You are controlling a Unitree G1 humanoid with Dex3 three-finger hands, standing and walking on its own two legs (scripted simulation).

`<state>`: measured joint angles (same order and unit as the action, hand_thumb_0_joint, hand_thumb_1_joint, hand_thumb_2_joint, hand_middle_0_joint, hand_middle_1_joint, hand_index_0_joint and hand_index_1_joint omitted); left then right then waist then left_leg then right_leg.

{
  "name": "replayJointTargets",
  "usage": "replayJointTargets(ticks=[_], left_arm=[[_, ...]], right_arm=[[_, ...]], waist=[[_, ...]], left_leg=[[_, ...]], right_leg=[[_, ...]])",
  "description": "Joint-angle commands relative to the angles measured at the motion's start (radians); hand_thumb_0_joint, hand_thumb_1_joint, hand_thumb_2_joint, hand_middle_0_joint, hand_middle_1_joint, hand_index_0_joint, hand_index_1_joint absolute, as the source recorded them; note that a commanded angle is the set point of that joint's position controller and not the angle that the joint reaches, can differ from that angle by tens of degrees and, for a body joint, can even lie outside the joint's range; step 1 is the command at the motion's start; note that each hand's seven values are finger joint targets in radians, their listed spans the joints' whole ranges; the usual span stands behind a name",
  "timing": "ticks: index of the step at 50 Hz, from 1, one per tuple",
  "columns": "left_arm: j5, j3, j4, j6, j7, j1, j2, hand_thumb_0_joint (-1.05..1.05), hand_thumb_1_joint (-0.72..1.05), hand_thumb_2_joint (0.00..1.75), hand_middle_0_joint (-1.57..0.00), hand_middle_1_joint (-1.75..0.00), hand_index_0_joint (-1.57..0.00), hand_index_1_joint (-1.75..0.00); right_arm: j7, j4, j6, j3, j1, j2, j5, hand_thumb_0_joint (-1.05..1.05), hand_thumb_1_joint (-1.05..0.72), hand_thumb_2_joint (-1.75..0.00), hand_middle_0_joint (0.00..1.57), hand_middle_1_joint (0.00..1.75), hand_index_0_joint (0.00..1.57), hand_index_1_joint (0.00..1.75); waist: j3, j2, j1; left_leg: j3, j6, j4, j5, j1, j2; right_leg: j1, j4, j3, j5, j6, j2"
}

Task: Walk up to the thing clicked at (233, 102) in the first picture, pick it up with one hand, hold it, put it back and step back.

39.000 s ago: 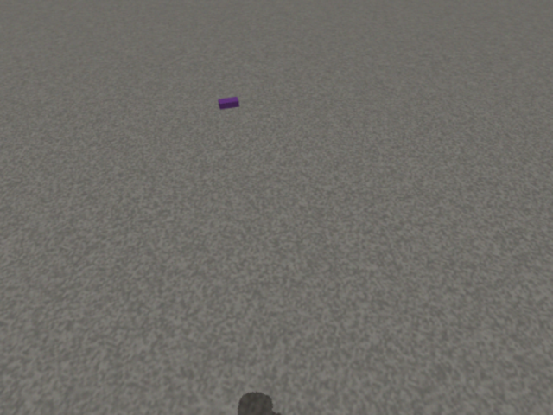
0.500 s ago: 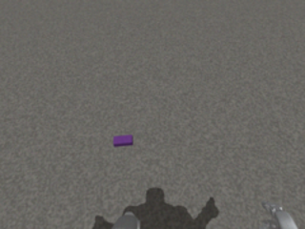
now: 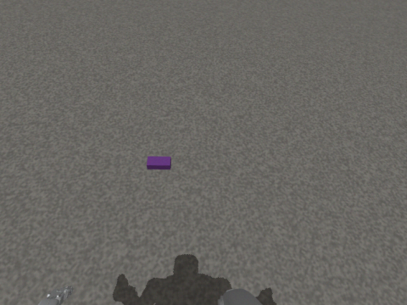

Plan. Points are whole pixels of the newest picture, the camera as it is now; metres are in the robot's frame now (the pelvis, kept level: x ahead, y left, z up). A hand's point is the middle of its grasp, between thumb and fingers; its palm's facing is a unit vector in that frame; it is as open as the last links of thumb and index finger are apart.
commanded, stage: step back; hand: left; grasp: from above
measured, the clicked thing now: (159, 162) +0.92 +0.23 -0.74
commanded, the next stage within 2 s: stand in 1.34 s
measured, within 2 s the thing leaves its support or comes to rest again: neither
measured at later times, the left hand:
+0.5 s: hand out of the picture -0.08 +0.24 -0.13, palm faces +0.06 -0.89 -0.45, open 7.4 cm
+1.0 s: hand out of the picture -0.05 +0.20 -0.14, palm faces +0.09 -0.91 -0.40, open 7.4 cm
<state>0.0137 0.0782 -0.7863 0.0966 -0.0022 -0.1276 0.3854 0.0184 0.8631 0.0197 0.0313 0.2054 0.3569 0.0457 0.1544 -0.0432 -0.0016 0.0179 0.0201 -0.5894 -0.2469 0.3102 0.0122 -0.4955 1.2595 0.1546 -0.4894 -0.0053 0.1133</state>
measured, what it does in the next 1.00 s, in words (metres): walks backwards: right foot, then left foot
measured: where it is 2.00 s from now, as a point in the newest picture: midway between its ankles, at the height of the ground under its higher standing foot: outside the picture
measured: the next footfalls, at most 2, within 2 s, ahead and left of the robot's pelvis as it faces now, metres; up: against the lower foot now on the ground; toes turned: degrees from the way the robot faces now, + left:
right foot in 0.18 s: -0.08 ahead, -0.17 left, +0.00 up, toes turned -1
left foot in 0.52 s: -0.11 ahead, +0.08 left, +0.00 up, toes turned +0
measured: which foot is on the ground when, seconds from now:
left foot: down 0.00-0.22, up 0.24-0.50, down 0.52-0.82, up 0.84-1.00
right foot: up 0.00-0.16, down 0.18-0.56, up 0.58-0.78, down 0.80-1.00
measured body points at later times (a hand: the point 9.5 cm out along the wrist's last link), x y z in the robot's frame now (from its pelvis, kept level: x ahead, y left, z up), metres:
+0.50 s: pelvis -0.13 -0.05 -0.01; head -0.12 -0.07 +0.44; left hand -0.09 +0.29 -0.10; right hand -0.08 -0.36 -0.14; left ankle -0.15 +0.08 -0.72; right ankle -0.12 -0.16 -0.73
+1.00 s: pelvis -0.10 -0.07 +0.00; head -0.09 -0.09 +0.44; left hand -0.06 +0.25 -0.11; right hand -0.01 -0.38 -0.14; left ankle -0.11 +0.08 -0.70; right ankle -0.07 -0.17 -0.73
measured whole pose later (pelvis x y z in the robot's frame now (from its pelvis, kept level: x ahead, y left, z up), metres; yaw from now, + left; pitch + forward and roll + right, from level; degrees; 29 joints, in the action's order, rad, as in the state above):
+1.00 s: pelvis -0.10 -0.07 +0.00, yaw +4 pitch -3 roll +0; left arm 0.03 0.05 -0.96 -0.05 0.00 -0.21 0.34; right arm -0.01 0.97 0.02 0.06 0.23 0.41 0.02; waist 0.08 0.06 0.03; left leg 0.10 0.01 -0.91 -0.47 0.37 -0.02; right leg -0.27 0.61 -0.07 -0.29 -0.03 -0.02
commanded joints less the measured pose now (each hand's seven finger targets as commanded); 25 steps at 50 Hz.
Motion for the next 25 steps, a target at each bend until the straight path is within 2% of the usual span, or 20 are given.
replayJointTargets(ticks=[1,3,4,5,7,8,9,10,11,12,13,14,15,16,17,19,21,23,24,25], left_arm=[[0.012,0.059,0.073,-0.036,-0.011,-0.021,0.176,0.0,0.9,0.9,-0.2,-0.3,-0.2,-0.3],[0.01,0.047,0.062,-0.047,-0.008,-0.034,0.174,0.0,0.9,0.9,-0.2,-0.3,-0.2,-0.3],[0.007,0.04,0.053,-0.056,-0.007,-0.052,0.169,0.0,0.9,0.9,-0.2,-0.3,-0.2,-0.3],[0.006,0.039,0.035,-0.066,-0.005,-0.055,0.17,0.0,0.9,0.9,-0.2,-0.3,-0.2,-0.3],[0.007,0.046,-0.023,-0.077,-0.003,-0.124,0.172,0.0,0.9,0.9,-0.2,-0.3,-0.2,-0.3],[0.011,0.047,-0.065,-0.08,-0.003,-0.197,0.17,0.0,0.9,0.9,-0.2,-0.3,-0.2,-0.3],[0.022,0.06,-0.086,-0.087,-0.004,-0.215,0.207,0.0,0.9,0.9,-0.2,-0.3,-0.2,-0.3],[0.039,0.082,-0.076,-0.09,-0.006,-0.215,0.294,0.0,0.9,0.9,-0.2,-0.3,-0.2,-0.3],[0.042,0.101,-0.024,-0.084,-0.008,-0.107,0.399,0.0,0.9,0.9,-0.2,-0.3,-0.2,-0.3],[0.038,0.098,0.001,-0.084,-0.012,-0.004,0.411,0.0,0.9,0.9,-0.2,-0.3,-0.2,-0.3],[0.041,0.085,0.013,-0.09,-0.013,0.043,0.358,0.0,0.9,0.9,-0.2,-0.3,-0.2,-0.3],[0.035,0.064,0.013,-0.097,-0.014,0.066,0.29,0.0,0.9,0.9,-0.2,-0.3,-0.2,-0.3],[0.033,0.061,0.0,-0.104,-0.018,0.074,0.252,0.0,0.9,0.9,-0.2,-0.3,-0.2,-0.3],[0.03,0.066,-0.017,-0.11,-0.017,0.032,0.242,0.0,0.9,0.9,-0.2,-0.3,-0.2,-0.3],[0.033,0.07,-0.026,-0.118,-0.014,-0.017,0.25,0.0,0.9,0.9,-0.2,-0.3,-0.2,-0.3],[0.044,0.072,-0.034,-0.127,-0.011,-0.076,0.261,0.0,0.9,0.9,-0.2,-0.3,-0.2,-0.3],[0.042,0.083,-0.044,-0.128,-0.008,-0.099,0.27,0.0,0.9,0.9,-0.2,-0.3,-0.2,-0.3],[0.033,0.084,-0.047,-0.124,-0.003,-0.105,0.288,0.0,0.9,0.9,-0.2,-0.3,-0.2,-0.3],[0.028,0.075,-0.05,-0.119,0.0,-0.104,0.283,0.0,0.9,0.9,-0.2,-0.3,-0.2,-0.3],[0.024,0.066,-0.047,-0.112,0.003,-0.079,0.278,0.0,0.9,0.9,-0.2,-0.3,-0.2,-0.3]], right_arm=[[0.026,-0.097,-0.022,0.083,-0.02,0.259,-0.008,0.0,-0.9,-0.9,0.2,0.3,0.2,0.3],[0.023,-0.105,-0.016,0.087,-0.027,0.277,-0.008,0.0,-0.9,-0.9,0.2,0.3,0.2,0.3],[0.02,-0.103,-0.014,0.087,-0.03,0.278,-0.007,0.0,-0.9,-0.9,0.2,0.3,0.2,0.3],[0.015,-0.099,-0.007,0.089,-0.025,0.289,-0.003,0.0,-0.9,-0.9,0.2,0.3,0.2,0.3],[0.007,-0.096,0.01,0.092,-0.045,0.315,-0.006,0.0,-0.9,-0.9,0.2,0.3,0.2,0.3],[0.003,-0.1,0.019,0.092,-0.074,0.316,-0.014,0.0,-0.9,-0.9,0.2,0.3,0.2,0.3],[0.001,-0.103,0.023,0.077,-0.077,0.271,-0.018,0.0,-0.9,-0.9,0.2,0.3,0.2,0.3],[0.001,-0.132,0.019,0.056,-0.085,0.197,-0.024,0.0,-0.9,-0.9,0.2,0.3,0.2,0.3],[0.018,-0.151,0.018,0.072,-0.153,0.212,-0.023,0.0,-0.9,-0.9,0.2,0.3,0.2,0.3],[0.021,-0.122,0.019,0.095,-0.142,0.268,-0.022,0.0,-0.9,-0.9,0.2,0.3,0.2,0.3],[0.011,-0.099,0.019,0.095,-0.121,0.285,-0.027,0.0,-0.9,-0.9,0.2,0.3,0.2,0.3],[0.006,-0.067,0.015,0.085,-0.102,0.266,-0.032,0.0,-0.9,-0.9,0.2,0.3,0.2,0.3],[0.003,-0.04,0.01,0.072,-0.041,0.23,-0.036,0.0,-0.9,-0.9,0.2,0.3,0.2,0.3],[0.003,-0.035,0.004,0.063,-0.024,0.204,-0.03,0.0,-0.9,-0.9,0.2,0.3,0.2,0.3],[0.001,-0.034,-0.001,0.064,-0.025,0.209,-0.026,0.0,-0.9,-0.9,0.2,0.3,0.2,0.3],[-0.009,-0.04,-0.013,0.065,-0.059,0.228,-0.023,0.0,-0.9,-0.9,0.2,0.3,0.2,0.3],[-0.018,-0.035,-0.028,0.063,-0.073,0.219,-0.013,0.0,-0.9,-0.9,0.2,0.3,0.2,0.3],[-0.026,-0.026,-0.042,0.065,-0.068,0.217,-0.007,0.0,-0.9,-0.9,0.2,0.3,0.2,0.3],[-0.026,-0.008,-0.048,0.068,-0.047,0.211,-0.006,0.0,-0.9,-0.9,0.2,0.3,0.2,0.3],[-0.026,0.016,-0.053,0.072,0.0,0.203,-0.006,0.0,-0.9,-0.9,0.2,0.3,0.2,0.3]], waist=[[-0.168,0.175,-0.008],[-0.204,0.227,-0.017],[-0.234,0.246,-0.014],[-0.267,0.264,-0.028],[-0.296,0.283,-0.003],[-0.3,0.265,0.035],[-0.278,0.163,0.037],[-0.21,-0.108,0.046],[-0.14,-0.189,0.087],[-0.038,-0.207,0.059],[0.003,-0.14,0.028],[0.019,-0.056,0.001],[-0.014,-0.066,-0.026],[-0.049,-0.085,-0.011],[-0.078,-0.094,0.018],[-0.078,-0.134,0.06],[-0.093,-0.171,0.088],[-0.101,-0.171,0.082],[-0.109,-0.152,0.072],[-0.118,-0.133,0.037]], left_leg=[[0.2,0.211,0.124,0.392,-0.196,0.221],[0.193,0.225,0.119,0.327,-0.236,0.241],[0.178,0.214,0.106,0.29,-0.264,0.238],[0.166,0.204,0.087,0.249,-0.263,0.219],[0.144,0.178,0.062,0.152,-0.18,0.202],[0.113,0.149,0.028,0.092,-0.113,0.183],[0.086,0.106,-0.077,0.0,0.017,0.129],[0.043,0.03,-0.245,-0.235,0.275,-0.015],[0.125,-0.027,-0.38,-0.349,0.232,-0.071],[0.168,-0.034,-0.5,-0.316,0.138,-0.02],[0.179,-0.025,-0.526,-0.256,0.119,-0.031],[0.163,-0.026,-0.53,-0.182,0.153,-0.084],[0.145,-0.028,-0.534,-0.13,0.199,-0.107],[0.14,-0.029,-0.515,-0.121,0.195,-0.098],[0.131,-0.033,-0.498,-0.121,0.191,-0.091],[0.09,-0.046,-0.325,-0.164,0.248,-0.055],[0.067,-0.052,-0.181,-0.24,0.26,-0.026],[0.036,-0.041,-0.022,-0.305,0.156,-0.001],[0.005,-0.032,0.065,-0.272,0.07,-0.022],[-0.03,-0.017,0.175,-0.176,-0.046,-0.047]], right_leg=[[-0.024,-0.128,-0.007,-0.024,0.043,-0.038],[0.032,-0.309,-0.043,-0.043,0.046,-0.079],[0.061,-0.439,-0.068,-0.026,0.038,-0.106],[0.116,-0.547,-0.104,-0.023,0.03,-0.102],[0.262,-0.751,-0.161,0.056,0.007,-0.087],[0.339,-0.861,-0.187,0.148,-0.013,-0.078],[0.397,-0.886,-0.075,0.153,-0.034,-0.115],[0.393,-0.921,0.25,0.044,-0.089,-0.301],[0.098,-1.002,0.435,-0.104,-0.248,-0.503],[-0.121,-1.069,0.497,-0.249,-0.279,-0.554],[-0.13,-1.045,0.377,-0.224,-0.245,-0.495],[-0.04,-0.967,0.188,-0.053,-0.188,-0.375],[0.086,-0.916,0.074,0.092,-0.146,-0.305],[0.133,-0.901,0.046,0.105,-0.126,-0.275],[0.179,-0.9,0.067,0.048,-0.127,-0.27],[0.307,-0.92,0.111,-0.127,-0.141,-0.291],[0.407,-0.928,0.163,-0.187,-0.179,-0.352],[0.375,-0.904,0.163,-0.106,-0.198,-0.392],[0.339,-0.878,0.123,-0.031,-0.189,-0.376],[0.284,-0.832,0.067,0.031,-0.164,-0.353]])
